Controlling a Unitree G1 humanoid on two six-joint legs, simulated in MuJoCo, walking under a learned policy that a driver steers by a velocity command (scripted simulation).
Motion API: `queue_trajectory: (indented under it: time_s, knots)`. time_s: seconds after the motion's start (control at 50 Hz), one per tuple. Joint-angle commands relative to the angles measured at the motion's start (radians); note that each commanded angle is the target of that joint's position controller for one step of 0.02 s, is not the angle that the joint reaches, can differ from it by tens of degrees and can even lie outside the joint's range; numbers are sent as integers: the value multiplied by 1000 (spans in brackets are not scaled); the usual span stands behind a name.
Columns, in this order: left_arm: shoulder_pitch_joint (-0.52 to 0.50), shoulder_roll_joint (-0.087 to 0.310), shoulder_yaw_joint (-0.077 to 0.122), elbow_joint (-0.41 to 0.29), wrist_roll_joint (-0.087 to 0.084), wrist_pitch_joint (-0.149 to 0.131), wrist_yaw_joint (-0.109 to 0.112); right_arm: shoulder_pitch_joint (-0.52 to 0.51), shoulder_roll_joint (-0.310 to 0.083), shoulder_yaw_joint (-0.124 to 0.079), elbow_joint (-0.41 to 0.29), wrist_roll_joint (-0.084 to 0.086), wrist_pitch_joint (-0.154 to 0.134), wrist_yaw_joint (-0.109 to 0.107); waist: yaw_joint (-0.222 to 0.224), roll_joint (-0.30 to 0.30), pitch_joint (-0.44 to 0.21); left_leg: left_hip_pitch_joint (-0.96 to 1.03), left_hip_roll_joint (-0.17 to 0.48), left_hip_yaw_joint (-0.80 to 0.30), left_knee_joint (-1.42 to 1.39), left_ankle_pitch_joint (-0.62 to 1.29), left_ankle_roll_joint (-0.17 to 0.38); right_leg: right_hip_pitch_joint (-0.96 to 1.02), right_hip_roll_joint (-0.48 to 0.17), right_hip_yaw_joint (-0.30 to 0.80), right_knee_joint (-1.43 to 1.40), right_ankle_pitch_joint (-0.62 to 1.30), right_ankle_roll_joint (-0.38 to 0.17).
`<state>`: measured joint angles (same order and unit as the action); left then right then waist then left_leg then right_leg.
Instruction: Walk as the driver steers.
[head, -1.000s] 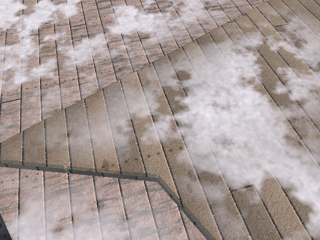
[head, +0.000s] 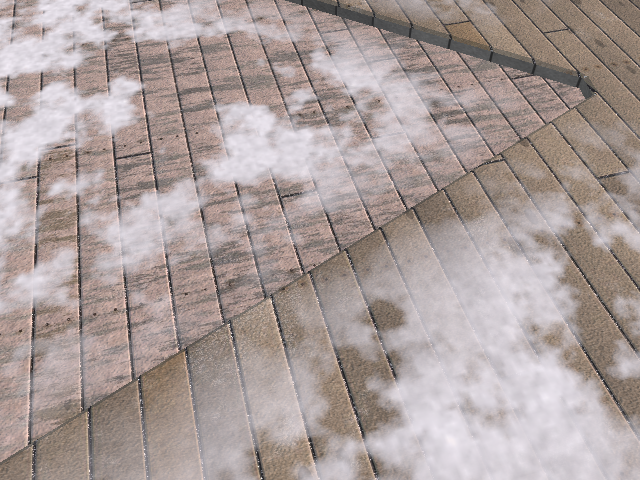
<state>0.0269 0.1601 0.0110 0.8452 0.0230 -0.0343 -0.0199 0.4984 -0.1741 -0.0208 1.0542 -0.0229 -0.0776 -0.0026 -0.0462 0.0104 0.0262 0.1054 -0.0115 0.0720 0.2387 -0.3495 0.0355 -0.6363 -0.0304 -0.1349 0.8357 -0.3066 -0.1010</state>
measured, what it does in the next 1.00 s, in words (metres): climbs, turning left: left foot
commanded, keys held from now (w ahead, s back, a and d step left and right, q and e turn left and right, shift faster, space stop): w+q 0.68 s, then q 0.12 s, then e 0.20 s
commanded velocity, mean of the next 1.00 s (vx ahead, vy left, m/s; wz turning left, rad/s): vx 0.43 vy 0.00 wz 0.40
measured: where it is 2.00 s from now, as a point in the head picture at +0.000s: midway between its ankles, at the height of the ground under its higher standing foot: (258, 455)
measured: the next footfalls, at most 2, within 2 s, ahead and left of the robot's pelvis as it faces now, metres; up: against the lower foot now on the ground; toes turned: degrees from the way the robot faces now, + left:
left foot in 0.58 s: +0.42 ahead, +0.13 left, +0.05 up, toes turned +23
right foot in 1.08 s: +0.68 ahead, +0.10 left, +0.05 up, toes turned +23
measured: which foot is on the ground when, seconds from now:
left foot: down 0.00-0.00, up 0.02-0.56, down 0.58-1.00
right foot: down 0.00-0.56, up 0.58-1.00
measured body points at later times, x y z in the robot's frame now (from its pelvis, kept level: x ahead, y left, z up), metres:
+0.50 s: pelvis +0.25 +0.00 +0.05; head +0.28 +0.01 +0.49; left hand +0.15 +0.23 -0.10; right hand +0.46 -0.18 -0.08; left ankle +0.37 +0.13 -0.66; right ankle +0.13 -0.10 -0.69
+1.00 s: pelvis +0.48 +0.10 +0.05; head +0.50 +0.12 +0.50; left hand +0.51 +0.38 -0.08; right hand +0.63 -0.13 -0.07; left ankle +0.38 +0.11 -0.69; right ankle +0.66 +0.05 -0.65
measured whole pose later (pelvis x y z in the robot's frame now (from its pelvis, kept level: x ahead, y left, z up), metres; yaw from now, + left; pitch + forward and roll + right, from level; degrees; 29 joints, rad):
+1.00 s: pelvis +0.48 +0.10 +0.05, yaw +26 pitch +0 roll +1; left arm 0.13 0.23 0.03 0.79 0.02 -0.01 0.00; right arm 0.31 -0.24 -0.05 0.87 -0.02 -0.04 -0.02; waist -0.04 -0.06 0.07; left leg -0.02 -0.15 -0.04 0.29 -0.26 0.12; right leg -0.60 -0.06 -0.04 0.71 -0.07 -0.01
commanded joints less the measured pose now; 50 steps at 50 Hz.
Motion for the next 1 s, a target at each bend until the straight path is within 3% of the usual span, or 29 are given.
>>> queue_trajectory:
  time_s: [0.02, 0.04, 0.06, 0.08, 0.1, 0.12, 0.14, 0.18, 0.24, 0.3, 0.36, 0.44, 0.5, 0.54, 0.56, 0.58, 0.6, 0.62, 0.64, 0.66, 0.68, 0.7, 0.72, 0.74, 0.8, 0.92, 1.0]
  knots:
    - [387, 188, 68, 58, 3, -33, 26, -32, -134, -18, -74, 30, -14, 4, 224, 15, -181, -355, 148, 3, 576, 979, 80, 627, -43, 197, -244, -100, -97]
    - [502, 325, 108, 72, 20, -31, 28, -11, -73, -10, -128, 47, -17, 13, 226, -228, -315, -624, -31, 28, 997, 138, 35, 822, -374, 745, -492, -236, -211]
    - [395, 288, 96, 65, -5, -28, 21, -66, -138, -37, -130, 15, -12, 11, 170, -116, -267, -699, -17, -168, 1137, -26, 67, 726, -392, 878, -571, -166, -203]
    - [290, 236, 84, 52, -4, -29, 21, -99, -117, -40, -154, 14, -3, 10, 113, -49, -116, -738, 36, -156, 1165, 16, 73, 582, -387, 698, -558, -171, -179]
    - [239, 162, 67, 54, 1, -38, 18, -128, -103, -41, -159, 14, 2, 10, 90, 9, -35, -738, 78, -137, 1111, 54, 81, 486, -339, 571, -594, -140, -137]
    - [206, 115, 57, 64, -3, -49, 21, -107, -90, -46, -153, 9, 10, 10, 51, -11, 18, -702, 99, -141, 1038, 80, 77, 414, -294, 452, -626, -68, -92]
    - [189, 76, 47, 77, -5, -56, 26, -72, -79, -49, -142, 2, 26, 10, 14, -42, 34, -647, 113, -145, 991, 100, 67, 362, -247, 335, -647, 3, -52]
    - [246, 65, 49, 102, 3, -78, 28, -69, -61, -54, -142, 1, 56, 12, 12, -73, 23, -635, 103, -122, 999, 123, 55, 376, -239, 234, -659, 134, -60]
    - [294, 96, 58, 123, -2, -94, 35, -180, -63, -61, -180, 0, 71, 15, 14, -47, 38, -768, 113, -117, 960, 195, 47, 476, -228, 132, -708, 189, -53]
    - [317, 100, 55, 119, -2, -89, 40, -280, -67, -60, -216, -3, 72, 30, 26, -60, 53, -814, 103, -73, 797, 287, 24, 515, -184, 25, -721, 207, -36]
    - [343, 121, 57, 110, -2, -83, 47, -393, -45, -43, -256, -2, 75, 47, 64, -68, 67, -770, 91, -6, 555, 331, 5, 553, -190, -41, -735, 261, -43]
    - [425, 150, 63, 130, 1, -75, 56, -482, -64, -42, -301, -14, 68, 56, 94, -70, 81, -777, 86, 41, 437, 305, 50, 716, -251, -96, -686, 466, -39]
    - [422, 176, 68, 127, 4, -57, 60, -466, -81, -51, -308, -17, 69, 60, 69, -108, 62, -680, 17, 101, 394, 197, 104, 775, -254, -153, -554, 836, -17]
    - [399, 222, 80, 117, 5, -38, 59, -349, -106, -67, -280, -14, 66, 53, 11, -128, -7, -541, -51, 122, 378, 93, 148, 787, -259, -168, -349, 1082, -11]
    - [383, 240, 85, 104, 1, -27, 53, -244, -127, -80, -249, -14, 57, 45, -34, -115, -68, -414, -84, 114, 324, 88, 171, 750, -253, -170, -173, 1052, -4]
    - [352, 240, 84, 81, -2, -22, 47, -89, -178, -103, -199, -25, 46, 30, -114, -53, -147, -172, -56, 26, 235, 105, 207, 585, -228, -178, 90, 832, 29]
    - [379, 129, 62, 7, -21, -28, 34, -57, -309, -136, -204, -38, 46, 19, -76, 162, -239, 172, 247, -444, 221, 66, 346, 136, -87, -160, 470, 100, 91]
    - [299, 175, 72, -40, -16, -43, 25, -73, -336, -140, -232, -13, 57, 16, -69, 94, -301, 220, 361, -823, 60, 110, 414, -56, 47, 64, 654, -228, 113]
    - [184, 176, 70, -75, -16, -56, 20, -115, -317, -132, -225, -3, 62, 9, -67, 3, -168, 128, 334, -656, 30, 182, 369, -143, -24, 147, 641, -118, 98]
    - [191, 165, 61, -76, -24, -70, 21, -160, -265, -117, -220, 5, 57, 5, -25, -22, -85, -1, 305, -539, 23, 293, 325, -111, -62, 149, 551, -27, 90]
    - [201, 164, 65, -57, -14, -65, 23, -220, -217, -103, -227, 12, 51, 6, 24, -77, -35, -102, 219, -418, 14, 385, 248, -46, -95, 155, 464, 9, 84]
    - [254, 164, 65, -59, 3, -47, 26, -237, -200, -94, -234, 19, 42, 0, 59, -12, -25, -174, 212, -367, 17, 568, 255, 13, -96, 150, 428, 12, 104]
    - [272, 166, 65, -52, 16, -25, 28, -242, -179, -85, -236, 24, 31, 1, 75, -9, -27, -216, 186, -323, 27, 720, 249, 58, -103, 153, 406, 1, 121]
    - [272, 163, 66, -60, 21, -7, 27, -232, -181, -82, -235, 31, 19, 2, 84, -12, -27, -240, 165, -288, 42, 833, 246, 71, -96, 149, 379, -10, 138]
    - [224, 146, 58, -91, 17, 17, 23, -180, -230, -88, -234, 20, 14, -1, 76, 8, -49, -246, 114, -233, 82, 1031, 213, 41, -68, 121, 283, 56, 157]
    - [109, 131, 32, -119, 1, 20, 18, -128, -171, -52, -223, 16, 26, -12, 12, 75, -54, -144, 109, -162, 65, 1024, 108, 55, -44, 85, -32, 255, 112]
    - [109, 150, 29, -109, -5, 6, 19, -145, -181, -43, -209, -2, 33, -26, 5, 73, -38, -91, 150, -137, 97, 1025, 99, 156, -3, 83, -181, 240, 61]
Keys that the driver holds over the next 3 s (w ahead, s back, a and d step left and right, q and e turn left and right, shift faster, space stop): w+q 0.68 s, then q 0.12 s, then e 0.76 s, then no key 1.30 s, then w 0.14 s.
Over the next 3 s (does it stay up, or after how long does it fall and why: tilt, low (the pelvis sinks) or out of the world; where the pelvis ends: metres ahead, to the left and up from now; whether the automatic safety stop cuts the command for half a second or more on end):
stays up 0.54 0.13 0.05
